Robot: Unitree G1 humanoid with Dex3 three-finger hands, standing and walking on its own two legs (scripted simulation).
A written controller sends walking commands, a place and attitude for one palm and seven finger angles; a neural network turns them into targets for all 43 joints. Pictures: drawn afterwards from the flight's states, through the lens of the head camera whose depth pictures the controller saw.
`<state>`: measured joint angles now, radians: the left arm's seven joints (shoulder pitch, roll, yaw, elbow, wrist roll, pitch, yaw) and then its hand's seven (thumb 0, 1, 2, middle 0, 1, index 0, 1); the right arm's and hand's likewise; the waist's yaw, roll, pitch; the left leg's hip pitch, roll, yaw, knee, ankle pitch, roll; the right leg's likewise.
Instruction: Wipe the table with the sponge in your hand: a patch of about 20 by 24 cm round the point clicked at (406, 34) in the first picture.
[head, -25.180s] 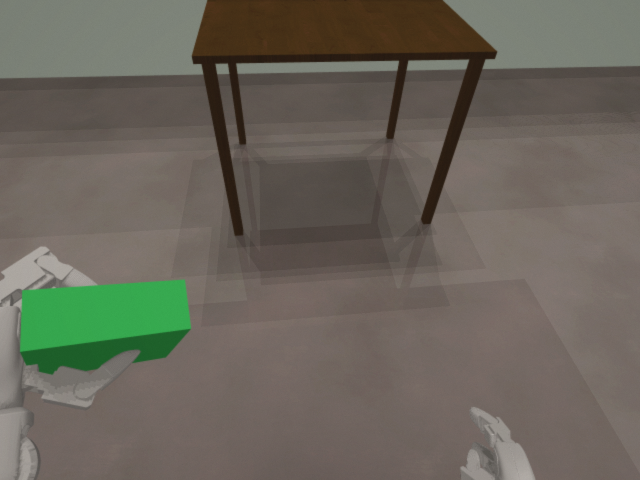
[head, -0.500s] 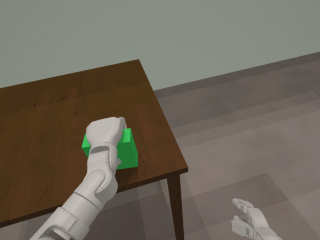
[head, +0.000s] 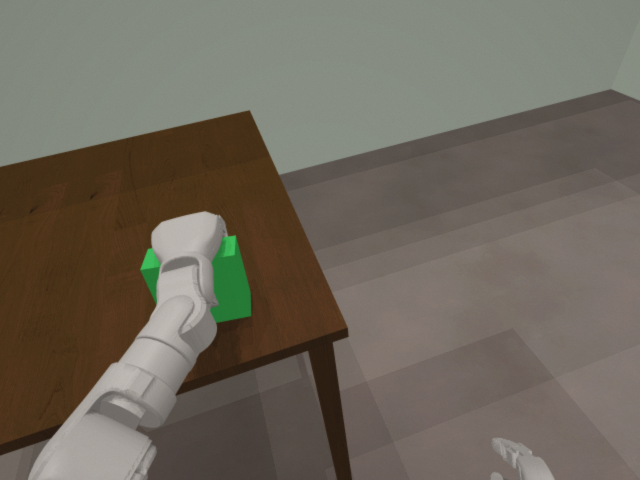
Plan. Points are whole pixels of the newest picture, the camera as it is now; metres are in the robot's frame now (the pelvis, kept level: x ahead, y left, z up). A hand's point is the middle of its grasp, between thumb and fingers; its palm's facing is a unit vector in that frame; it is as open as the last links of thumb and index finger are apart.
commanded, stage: wipe forward along the third lane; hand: left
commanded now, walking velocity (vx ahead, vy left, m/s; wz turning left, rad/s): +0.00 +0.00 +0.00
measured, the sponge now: (205, 294) +0.36 +0.21 +0.06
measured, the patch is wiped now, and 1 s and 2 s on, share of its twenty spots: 0.95 1.00 1.00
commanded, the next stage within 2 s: wipe back along the third lane in 1.10 s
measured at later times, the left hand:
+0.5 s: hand (202, 240) +0.42 +0.22 +0.10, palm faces -0.09 +0.00 -1.00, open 9.3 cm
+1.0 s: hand (195, 225) +0.46 +0.24 +0.10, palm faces -0.09 -0.01 -1.00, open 9.2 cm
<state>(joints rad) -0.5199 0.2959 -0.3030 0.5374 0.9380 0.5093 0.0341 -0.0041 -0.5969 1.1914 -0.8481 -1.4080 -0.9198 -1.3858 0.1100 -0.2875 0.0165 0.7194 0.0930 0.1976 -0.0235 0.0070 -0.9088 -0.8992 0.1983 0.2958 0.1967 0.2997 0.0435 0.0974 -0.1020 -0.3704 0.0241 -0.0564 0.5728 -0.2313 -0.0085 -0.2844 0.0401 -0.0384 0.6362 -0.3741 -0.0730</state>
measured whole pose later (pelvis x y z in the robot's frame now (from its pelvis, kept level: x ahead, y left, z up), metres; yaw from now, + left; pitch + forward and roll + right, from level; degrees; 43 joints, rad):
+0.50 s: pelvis -0.01 -0.02 -0.01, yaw -1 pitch +6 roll +1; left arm -0.75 0.42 -0.17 0.91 0.95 0.30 0.06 0.01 -0.60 1.18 -0.86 -1.39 -0.91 -1.41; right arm 0.21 -0.30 0.00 0.75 0.08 0.18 -0.04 0.01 -0.91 -0.90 0.20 0.30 0.20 0.30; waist -0.02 0.09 -0.11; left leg -0.50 0.05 -0.07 0.61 -0.24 0.03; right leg -0.41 0.08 -0.04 0.66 -0.36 -0.10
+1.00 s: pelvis +0.00 -0.01 -0.01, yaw -1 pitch +9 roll +0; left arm -0.85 0.48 -0.11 1.04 0.98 0.25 0.08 0.01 -0.59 1.18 -0.86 -1.39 -0.92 -1.41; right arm 0.22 -0.29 0.00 0.73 0.08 0.18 -0.02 0.00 -0.91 -0.90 0.20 0.30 0.20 0.30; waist -0.06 0.07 -0.13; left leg -0.56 0.05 -0.08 0.64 -0.26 0.03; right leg -0.45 0.08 -0.04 0.65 -0.36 -0.09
